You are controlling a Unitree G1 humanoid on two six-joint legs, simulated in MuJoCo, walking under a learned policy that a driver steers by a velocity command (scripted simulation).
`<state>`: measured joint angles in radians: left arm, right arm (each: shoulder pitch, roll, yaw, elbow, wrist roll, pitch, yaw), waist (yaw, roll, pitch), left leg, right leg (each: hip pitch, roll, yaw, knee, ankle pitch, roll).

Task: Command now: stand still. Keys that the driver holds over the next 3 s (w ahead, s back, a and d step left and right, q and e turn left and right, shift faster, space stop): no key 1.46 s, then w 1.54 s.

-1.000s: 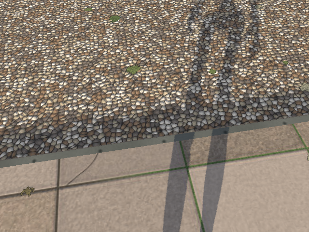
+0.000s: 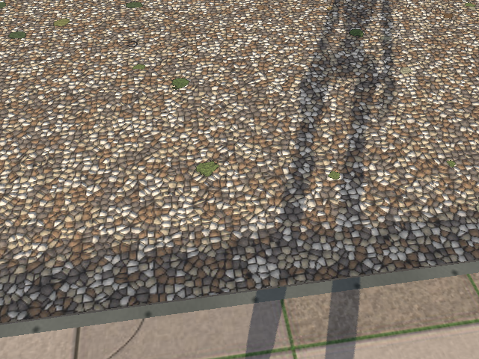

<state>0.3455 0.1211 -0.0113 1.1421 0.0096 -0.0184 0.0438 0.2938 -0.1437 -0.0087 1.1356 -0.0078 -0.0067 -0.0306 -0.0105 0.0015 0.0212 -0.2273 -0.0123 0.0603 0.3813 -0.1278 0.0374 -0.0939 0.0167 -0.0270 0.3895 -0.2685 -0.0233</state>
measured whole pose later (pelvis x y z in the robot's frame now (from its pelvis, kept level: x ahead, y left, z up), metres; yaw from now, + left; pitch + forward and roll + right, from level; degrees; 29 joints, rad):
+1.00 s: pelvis +0.03 -0.02 +0.00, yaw +0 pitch -1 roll +0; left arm 0.39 0.10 -0.02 1.14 0.01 -0.03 0.05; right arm 0.32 -0.11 0.00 1.19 -0.01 0.00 -0.04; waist -0.01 0.00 0.02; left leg -0.20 0.00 0.04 0.40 -0.18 0.01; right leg -0.05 0.03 -0.03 0.37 -0.30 -0.05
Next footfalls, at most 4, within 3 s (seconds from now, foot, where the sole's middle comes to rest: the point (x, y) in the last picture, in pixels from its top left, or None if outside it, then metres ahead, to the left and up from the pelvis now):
1.82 left None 0.22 0.11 -0.78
2.34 right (265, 344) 0.58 -0.04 -0.78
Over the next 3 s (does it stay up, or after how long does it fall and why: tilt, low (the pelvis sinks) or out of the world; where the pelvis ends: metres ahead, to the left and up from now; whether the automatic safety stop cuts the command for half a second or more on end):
stays up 0.78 0.07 -0.07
